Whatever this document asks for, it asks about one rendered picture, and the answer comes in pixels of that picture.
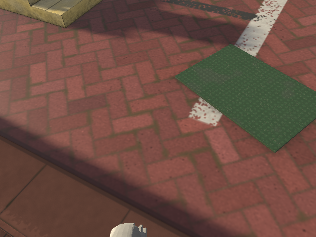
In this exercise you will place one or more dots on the robot left thigh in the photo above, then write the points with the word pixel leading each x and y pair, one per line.
pixel 129 230

